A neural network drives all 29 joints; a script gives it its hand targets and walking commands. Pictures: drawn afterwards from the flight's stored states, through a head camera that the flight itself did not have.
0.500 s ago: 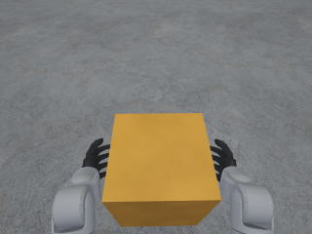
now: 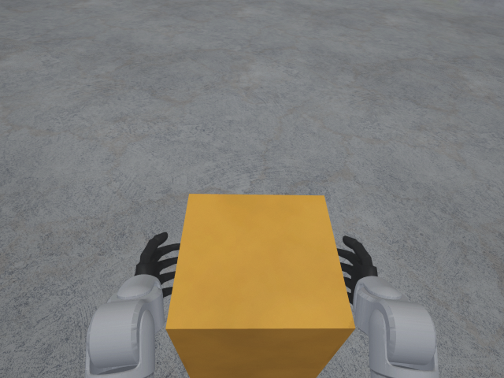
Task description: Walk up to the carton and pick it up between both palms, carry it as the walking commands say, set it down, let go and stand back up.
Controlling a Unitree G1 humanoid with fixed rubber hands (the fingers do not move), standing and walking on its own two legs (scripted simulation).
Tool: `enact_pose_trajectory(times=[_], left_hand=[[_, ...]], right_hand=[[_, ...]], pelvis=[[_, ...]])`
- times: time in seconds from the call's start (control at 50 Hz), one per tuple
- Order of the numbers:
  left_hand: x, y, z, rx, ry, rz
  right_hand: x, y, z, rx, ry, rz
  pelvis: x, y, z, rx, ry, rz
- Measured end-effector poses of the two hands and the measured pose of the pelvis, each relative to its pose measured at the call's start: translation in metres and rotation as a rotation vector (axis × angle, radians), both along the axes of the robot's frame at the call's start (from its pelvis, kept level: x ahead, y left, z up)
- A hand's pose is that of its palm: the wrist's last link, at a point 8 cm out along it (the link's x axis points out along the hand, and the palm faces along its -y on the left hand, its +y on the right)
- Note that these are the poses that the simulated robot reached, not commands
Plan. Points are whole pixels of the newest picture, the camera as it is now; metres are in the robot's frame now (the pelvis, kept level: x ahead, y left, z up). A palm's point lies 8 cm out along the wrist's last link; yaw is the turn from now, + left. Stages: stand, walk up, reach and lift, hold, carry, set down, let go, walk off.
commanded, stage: carry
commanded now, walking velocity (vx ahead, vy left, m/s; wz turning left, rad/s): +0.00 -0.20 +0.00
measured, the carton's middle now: (255, 291) +0.28 +0.01 +0.02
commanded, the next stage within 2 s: none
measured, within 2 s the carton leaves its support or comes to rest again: neither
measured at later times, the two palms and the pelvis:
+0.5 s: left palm (224, 284) +0.27 +0.05 +0.07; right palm (421, 283) +0.28 -0.24 +0.07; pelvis +0.02 -0.10 +0.00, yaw +0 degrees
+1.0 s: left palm (316, 305) +0.24 -0.08 +0.07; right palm out of the picture +0.23 -0.38 +0.07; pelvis -0.02 -0.23 -0.02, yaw +1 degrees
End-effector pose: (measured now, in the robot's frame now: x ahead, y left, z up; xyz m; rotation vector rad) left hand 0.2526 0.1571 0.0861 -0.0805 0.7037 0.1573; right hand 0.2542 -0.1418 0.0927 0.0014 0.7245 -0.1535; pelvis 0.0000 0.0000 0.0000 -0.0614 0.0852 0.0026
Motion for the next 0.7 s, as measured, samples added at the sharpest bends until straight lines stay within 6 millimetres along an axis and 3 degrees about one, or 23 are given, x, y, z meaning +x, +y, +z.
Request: enact_pose_trajectory(times=[0.14,0.22,0.38,0.54,0.62,0.7], left_hand=[[0.025,-0.057,-0.005,0.04,-0.005,-0.015],[0.031,-0.082,-0.014,0.068,0.059,-0.05],[0.032,-0.093,-0.019,0.036,0.024,-0.036],[0.014,-0.111,-0.016,0.014,0.059,0.016],[0.015,-0.138,-0.007,0.023,0.022,0.027],[0.018,-0.179,-0.007,0.042,-0.019,0.012]], right_hand=[[0.02,-0.057,-0.018,0.036,-0.005,-0.012],[0.019,-0.082,-0.031,0.058,0.059,-0.041],[0.022,-0.093,-0.027,0.044,0.024,-0.043],[0.021,-0.111,-0.018,0.02,0.06,0.013],[0.023,-0.138,-0.014,0.029,0.023,0.022],[0.021,-0.179,-0.021,0.045,-0.019,0.009]], pelvis=[[0.019,-0.049,-0.015,0.037,-0.01,0.004],[0.023,-0.065,-0.012,0.051,0.004,0.012],[0.018,-0.081,-0.015,0.045,0.021,0.01],[0.017,-0.115,-0.001,0.005,0.023,0.001],[0.013,-0.143,-0.002,0.0,0.018,-0.004],[0.01,-0.177,-0.016,0.032,0.002,-0.003]])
